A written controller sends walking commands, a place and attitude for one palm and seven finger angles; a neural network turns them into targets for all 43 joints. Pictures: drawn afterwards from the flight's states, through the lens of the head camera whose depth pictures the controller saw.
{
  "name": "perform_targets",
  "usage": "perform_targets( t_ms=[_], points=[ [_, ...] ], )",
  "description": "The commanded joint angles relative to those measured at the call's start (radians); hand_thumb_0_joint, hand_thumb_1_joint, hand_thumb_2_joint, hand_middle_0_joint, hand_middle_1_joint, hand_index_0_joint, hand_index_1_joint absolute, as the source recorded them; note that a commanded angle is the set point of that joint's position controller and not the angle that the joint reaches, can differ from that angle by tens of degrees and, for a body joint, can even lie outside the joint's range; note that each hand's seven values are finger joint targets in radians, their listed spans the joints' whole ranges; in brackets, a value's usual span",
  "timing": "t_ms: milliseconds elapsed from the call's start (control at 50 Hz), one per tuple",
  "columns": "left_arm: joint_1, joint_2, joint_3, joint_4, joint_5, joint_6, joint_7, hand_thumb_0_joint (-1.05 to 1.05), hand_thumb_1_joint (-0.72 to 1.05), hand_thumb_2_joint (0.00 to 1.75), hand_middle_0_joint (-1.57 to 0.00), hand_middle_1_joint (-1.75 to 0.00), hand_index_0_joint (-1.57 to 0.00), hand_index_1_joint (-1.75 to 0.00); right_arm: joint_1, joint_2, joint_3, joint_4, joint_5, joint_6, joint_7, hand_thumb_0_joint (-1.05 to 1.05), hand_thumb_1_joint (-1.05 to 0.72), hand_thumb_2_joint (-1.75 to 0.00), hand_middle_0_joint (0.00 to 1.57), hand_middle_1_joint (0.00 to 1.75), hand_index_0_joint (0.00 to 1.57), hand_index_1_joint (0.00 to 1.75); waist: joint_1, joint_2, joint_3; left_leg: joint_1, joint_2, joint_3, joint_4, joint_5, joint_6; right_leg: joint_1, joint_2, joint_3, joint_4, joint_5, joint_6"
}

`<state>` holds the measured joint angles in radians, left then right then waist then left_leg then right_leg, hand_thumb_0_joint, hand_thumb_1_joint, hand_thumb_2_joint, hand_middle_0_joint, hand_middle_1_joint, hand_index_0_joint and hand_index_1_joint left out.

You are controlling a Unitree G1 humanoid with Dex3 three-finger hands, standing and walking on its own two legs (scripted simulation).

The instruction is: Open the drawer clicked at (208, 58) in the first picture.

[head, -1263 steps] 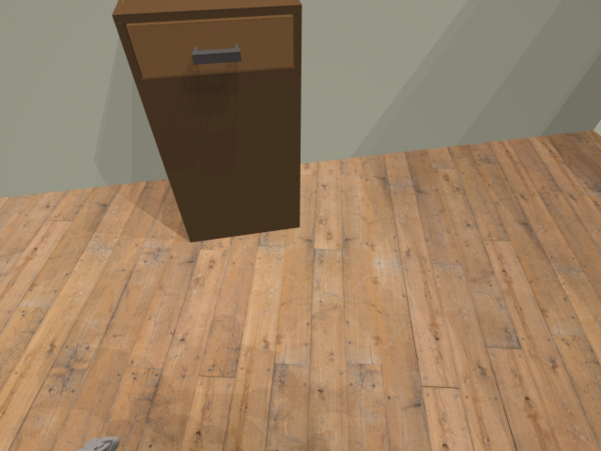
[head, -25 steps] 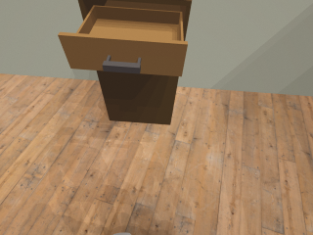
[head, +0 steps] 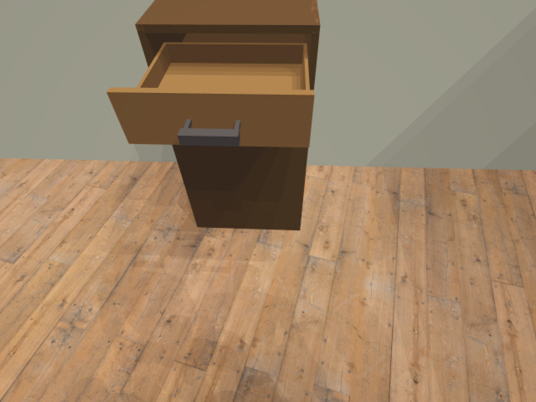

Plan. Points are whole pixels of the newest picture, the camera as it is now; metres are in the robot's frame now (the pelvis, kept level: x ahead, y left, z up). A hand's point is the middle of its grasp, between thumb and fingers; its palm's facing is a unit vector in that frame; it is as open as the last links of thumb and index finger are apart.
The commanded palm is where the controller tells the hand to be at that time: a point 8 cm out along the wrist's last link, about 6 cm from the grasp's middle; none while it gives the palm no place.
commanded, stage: let the arm hang, fingers relaxed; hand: left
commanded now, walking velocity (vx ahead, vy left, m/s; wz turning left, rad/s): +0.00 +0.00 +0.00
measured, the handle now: (211, 130) +0.63 +0.16 +0.04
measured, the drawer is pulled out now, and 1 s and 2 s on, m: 0.29 0.29 0.29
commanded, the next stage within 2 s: look to check the result in 0.22 s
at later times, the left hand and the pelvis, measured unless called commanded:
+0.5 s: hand out of the picture +0.03 +0.17 -0.17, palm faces +0.00 -0.98 -0.22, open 7.3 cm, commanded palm none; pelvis +0.02 +0.00 +0.00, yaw -1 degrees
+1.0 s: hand out of the picture +0.05 +0.17 -0.17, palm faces +0.00 -0.98 -0.21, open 7.3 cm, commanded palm none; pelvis +0.03 -0.01 +0.00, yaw -1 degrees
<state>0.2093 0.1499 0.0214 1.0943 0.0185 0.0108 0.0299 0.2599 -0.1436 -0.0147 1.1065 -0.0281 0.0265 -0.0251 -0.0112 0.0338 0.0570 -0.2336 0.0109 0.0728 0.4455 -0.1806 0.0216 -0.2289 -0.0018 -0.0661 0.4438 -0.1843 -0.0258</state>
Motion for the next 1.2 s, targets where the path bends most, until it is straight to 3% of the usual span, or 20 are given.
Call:
perform_targets(
  t_ms=[0,180,520,640,740,880,1180],
  points=[
    [0.056,0.119,0.025,-0.02,-0.001,-0.011,0.007,0.0,0.9,0.9,-0.2,-0.3,-0.2,-0.3,0.066,-0.082,-0.018,-0.022,0.003,-0.016,-0.006,0.0,-0.9,-0.9,0.2,0.3,0.2,0.3,0.001,-0.015,0.046,-0.026,0.096,-0.124,-0.132,-0.092,0.009,-0.039,-0.094,0.12,-0.128,-0.125,-0.022],
    [0.039,0.131,0.024,-0.021,-0.004,-0.019,0.006,0.0,0.9,0.9,-0.2,-0.3,-0.2,-0.3,0.054,-0.093,-0.02,-0.02,0.008,-0.024,-0.009,0.0,-0.9,-0.9,0.2,0.3,0.2,0.3,-0.001,-0.014,-0.005,0.029,0.105,-0.11,-0.118,0.012,0.001,0.009,-0.099,0.124,-0.121,-0.007,-0.018],
    [0.062,0.127,0.018,0.004,-0.006,-0.02,0.01,0.0,0.9,0.9,-0.2,-0.3,-0.2,-0.3,0.039,-0.091,-0.021,-0.006,0.012,-0.018,-0.012,0.0,-0.9,-0.9,0.2,0.3,0.2,0.3,-0.003,-0.035,0.002,0.073,0.105,-0.098,-0.112,0.008,-0.002,-0.001,-0.099,0.133,-0.151,-0.024,-0.016],
    [0.058,0.123,0.017,0.006,-0.005,-0.019,0.01,0.0,0.9,0.9,-0.2,-0.3,-0.2,-0.3,0.032,-0.091,-0.021,-0.003,0.011,-0.02,-0.014,0.0,-0.9,-0.9,0.2,0.3,0.2,0.3,-0.005,-0.026,-0.003,0.081,0.109,-0.092,-0.108,0.04,-0.003,0.008,-0.103,0.128,-0.136,0.035,-0.015],
    [0.05,0.122,0.016,0.005,-0.005,-0.017,0.01,0.0,0.9,0.9,-0.2,-0.3,-0.2,-0.3,0.029,-0.095,-0.02,-0.001,0.011,-0.018,-0.013,0.0,-0.9,-0.9,0.2,0.3,0.2,0.3,-0.005,-0.031,0.016,0.072,0.109,-0.097,-0.118,0.012,-0.003,0.0,-0.099,0.133,-0.148,-0.01,-0.013],
    [0.045,0.131,0.019,0.0,-0.006,-0.021,0.01,0.0,0.9,0.9,-0.2,-0.3,-0.2,-0.3,0.027,-0.093,-0.02,0.002,0.011,-0.022,-0.013,0.0,-0.9,-0.9,0.2,0.3,0.2,0.3,-0.004,-0.024,-0.01,0.084,0.107,-0.094,-0.112,0.064,-0.006,0.029,-0.105,0.13,-0.135,0.073,-0.015],
    [0.038,0.136,0.017,-0.003,-0.007,-0.019,0.008,0.0,0.9,0.9,-0.2,-0.3,-0.2,-0.3,0.026,-0.1,-0.02,0.005,0.011,-0.019,-0.012,0.0,-0.9,-0.9,0.2,0.3,0.2,0.3,-0.005,-0.034,0.016,0.079,0.107,-0.093,-0.119,0.034,-0.007,0.012,-0.102,0.131,-0.152,0.023,-0.011]
  ],
)
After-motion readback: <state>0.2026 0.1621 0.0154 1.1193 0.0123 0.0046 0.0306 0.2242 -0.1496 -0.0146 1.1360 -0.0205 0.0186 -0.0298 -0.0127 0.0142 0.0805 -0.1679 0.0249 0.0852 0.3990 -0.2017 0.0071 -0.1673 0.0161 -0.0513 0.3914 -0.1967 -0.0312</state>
